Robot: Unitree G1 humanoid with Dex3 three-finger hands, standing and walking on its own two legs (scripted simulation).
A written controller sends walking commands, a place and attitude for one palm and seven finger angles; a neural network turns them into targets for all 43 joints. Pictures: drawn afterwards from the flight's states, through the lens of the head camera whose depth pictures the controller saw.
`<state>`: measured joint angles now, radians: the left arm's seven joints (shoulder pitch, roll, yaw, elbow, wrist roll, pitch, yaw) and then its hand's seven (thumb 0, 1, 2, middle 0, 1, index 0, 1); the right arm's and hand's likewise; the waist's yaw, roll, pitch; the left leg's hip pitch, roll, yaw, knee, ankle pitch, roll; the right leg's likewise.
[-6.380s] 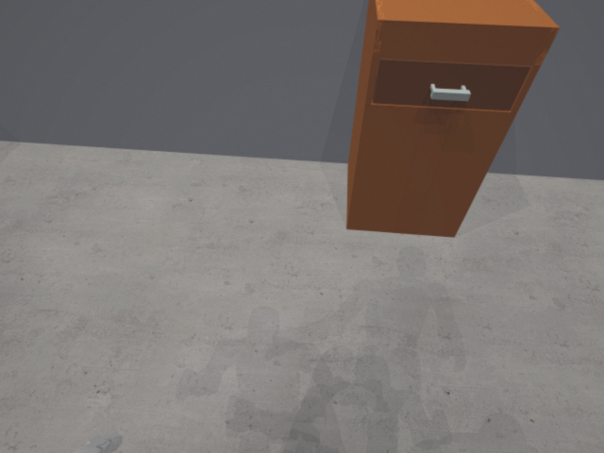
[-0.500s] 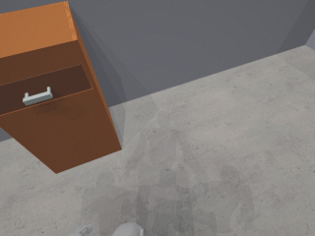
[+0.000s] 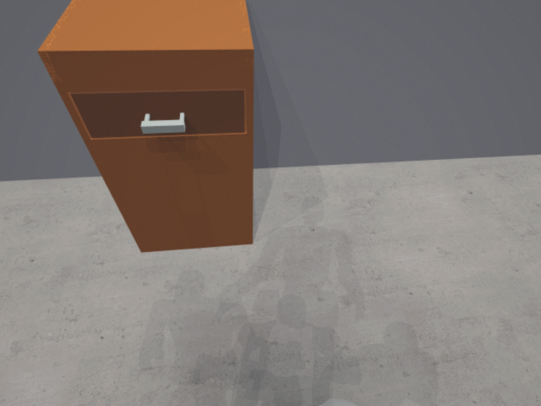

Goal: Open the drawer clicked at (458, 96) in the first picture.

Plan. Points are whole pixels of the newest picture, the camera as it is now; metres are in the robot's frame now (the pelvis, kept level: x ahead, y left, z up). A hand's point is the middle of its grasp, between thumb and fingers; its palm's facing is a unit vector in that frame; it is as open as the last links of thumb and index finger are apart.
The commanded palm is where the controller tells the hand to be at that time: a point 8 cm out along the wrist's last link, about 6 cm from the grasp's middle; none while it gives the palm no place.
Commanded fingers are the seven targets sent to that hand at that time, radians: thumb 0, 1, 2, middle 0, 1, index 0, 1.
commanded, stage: turn to face it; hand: left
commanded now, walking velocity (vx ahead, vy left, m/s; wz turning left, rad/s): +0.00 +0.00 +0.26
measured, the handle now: (164, 121) +0.77 +0.33 -0.08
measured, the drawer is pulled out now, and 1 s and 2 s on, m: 0.00 0.00 0.00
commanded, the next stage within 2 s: take the last steps up to it in 0.16 s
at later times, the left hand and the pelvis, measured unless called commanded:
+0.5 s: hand out of the picture -0.05 +0.14 -0.16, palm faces +0.23 -0.94 -0.23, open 7.3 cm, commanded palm none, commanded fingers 0.00 0.90 0.90 -0.20 -0.30 -0.20 -0.30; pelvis -0.03 -0.04 +0.01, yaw +9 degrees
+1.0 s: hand out of the picture +0.09 +0.21 -0.17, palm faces +0.17 -0.97 -0.17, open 7.3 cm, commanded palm none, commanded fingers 0.00 0.90 0.90 -0.20 -0.30 -0.20 -0.30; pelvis +0.07 +0.02 +0.00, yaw +8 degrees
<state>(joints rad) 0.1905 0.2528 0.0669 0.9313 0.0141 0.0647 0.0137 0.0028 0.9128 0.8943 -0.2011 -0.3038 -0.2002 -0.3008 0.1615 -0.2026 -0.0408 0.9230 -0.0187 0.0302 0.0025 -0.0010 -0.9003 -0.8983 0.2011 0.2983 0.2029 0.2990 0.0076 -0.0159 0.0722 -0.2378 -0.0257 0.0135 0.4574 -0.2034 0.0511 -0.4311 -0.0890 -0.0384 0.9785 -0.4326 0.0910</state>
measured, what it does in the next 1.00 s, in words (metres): steps on the spot: right foot, then left foot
